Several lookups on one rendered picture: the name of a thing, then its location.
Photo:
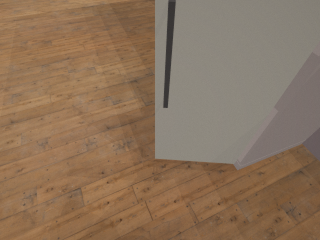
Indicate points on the fridge door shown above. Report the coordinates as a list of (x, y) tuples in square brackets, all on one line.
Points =
[(231, 62)]

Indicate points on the handle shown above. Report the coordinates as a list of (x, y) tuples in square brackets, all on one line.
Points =
[(169, 46)]

